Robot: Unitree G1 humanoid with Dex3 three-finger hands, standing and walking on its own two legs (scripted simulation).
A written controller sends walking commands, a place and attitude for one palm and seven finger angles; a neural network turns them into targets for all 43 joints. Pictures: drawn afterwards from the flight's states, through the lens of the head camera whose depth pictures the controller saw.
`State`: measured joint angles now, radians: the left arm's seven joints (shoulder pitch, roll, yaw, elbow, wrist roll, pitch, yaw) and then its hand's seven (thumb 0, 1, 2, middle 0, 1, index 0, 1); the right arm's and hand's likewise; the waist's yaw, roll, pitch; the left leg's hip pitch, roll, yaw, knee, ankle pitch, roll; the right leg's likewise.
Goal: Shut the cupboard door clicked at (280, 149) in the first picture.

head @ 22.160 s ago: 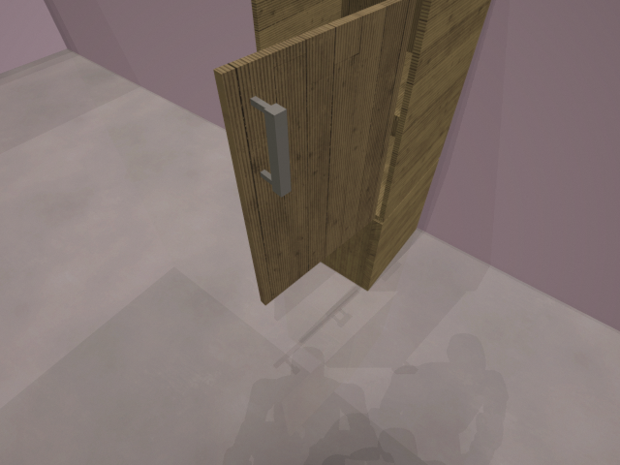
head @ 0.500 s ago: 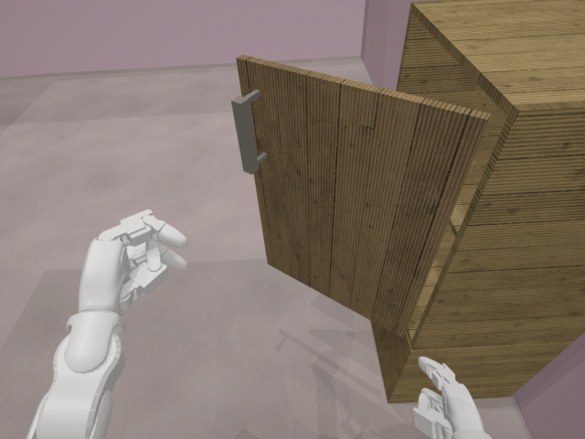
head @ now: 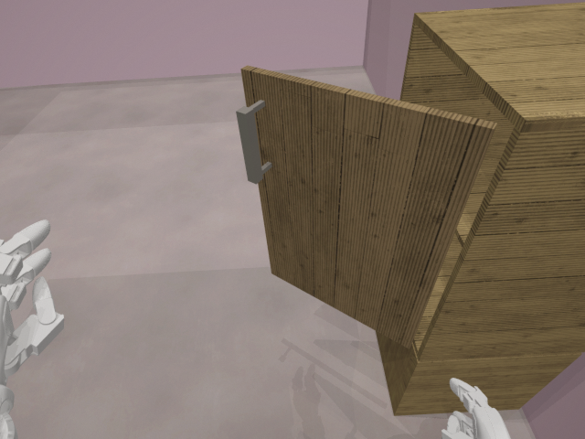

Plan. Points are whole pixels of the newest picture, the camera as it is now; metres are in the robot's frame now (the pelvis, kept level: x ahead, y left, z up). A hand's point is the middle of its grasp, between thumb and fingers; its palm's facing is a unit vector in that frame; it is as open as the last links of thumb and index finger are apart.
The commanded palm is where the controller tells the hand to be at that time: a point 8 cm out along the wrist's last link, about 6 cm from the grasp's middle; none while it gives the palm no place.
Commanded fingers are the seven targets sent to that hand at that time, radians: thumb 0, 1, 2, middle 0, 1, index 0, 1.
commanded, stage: draw the hand back to the body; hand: left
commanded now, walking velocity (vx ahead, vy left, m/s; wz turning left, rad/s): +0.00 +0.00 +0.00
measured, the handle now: (257, 142) +0.60 +0.14 +0.12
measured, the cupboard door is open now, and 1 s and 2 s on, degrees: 53 53 53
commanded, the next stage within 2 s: step back with the hand held close in 0.26 s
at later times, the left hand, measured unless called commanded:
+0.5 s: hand (67, 306) +0.20 +0.27 +0.16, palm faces +0.42 -0.79 -0.45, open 7.4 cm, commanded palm +0.14 +0.30 +0.17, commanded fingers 0.00 0.90 0.90 -0.20 -0.30 -0.20 -0.30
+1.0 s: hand (16, 358) +0.14 +0.29 +0.15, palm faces +0.39 -0.79 -0.48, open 7.4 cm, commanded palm +0.09 +0.33 +0.17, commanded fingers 0.00 0.90 0.90 -0.20 -0.30 -0.20 -0.30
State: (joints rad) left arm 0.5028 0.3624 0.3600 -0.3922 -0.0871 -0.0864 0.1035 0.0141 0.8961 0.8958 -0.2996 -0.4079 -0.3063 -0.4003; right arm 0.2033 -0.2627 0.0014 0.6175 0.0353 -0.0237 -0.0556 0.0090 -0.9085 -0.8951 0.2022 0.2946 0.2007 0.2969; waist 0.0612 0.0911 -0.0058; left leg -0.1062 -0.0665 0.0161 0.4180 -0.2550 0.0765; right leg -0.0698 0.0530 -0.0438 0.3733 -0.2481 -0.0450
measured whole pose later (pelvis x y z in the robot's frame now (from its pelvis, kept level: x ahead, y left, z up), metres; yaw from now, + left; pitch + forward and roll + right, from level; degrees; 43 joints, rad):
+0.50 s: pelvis +0.00 +0.00 +0.00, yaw -1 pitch -1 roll -1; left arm 0.48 0.38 0.39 -0.38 -0.08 -0.11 0.10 0.01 0.89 0.90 -0.21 -0.31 -0.21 -0.30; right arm 0.19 -0.24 0.02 0.60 0.03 0.00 -0.05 0.01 -0.91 -0.89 0.21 0.30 0.20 0.30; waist 0.04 0.09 -0.01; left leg -0.18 -0.06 0.02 0.46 -0.27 0.08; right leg -0.14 0.06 -0.04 0.39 -0.25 -0.04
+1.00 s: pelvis -0.06 +0.03 -0.02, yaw -2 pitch +0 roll -2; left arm 0.53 0.42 0.43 -0.47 -0.05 -0.16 0.12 0.01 0.89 0.90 -0.21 -0.31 -0.22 -0.30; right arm 0.22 -0.25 0.00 0.53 0.03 0.04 -0.08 0.01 -0.91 -0.89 0.20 0.29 0.20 0.30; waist 0.01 0.02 -0.02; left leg -0.37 -0.08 0.08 0.60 -0.24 0.13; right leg -0.36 0.03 -0.01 0.58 -0.24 0.00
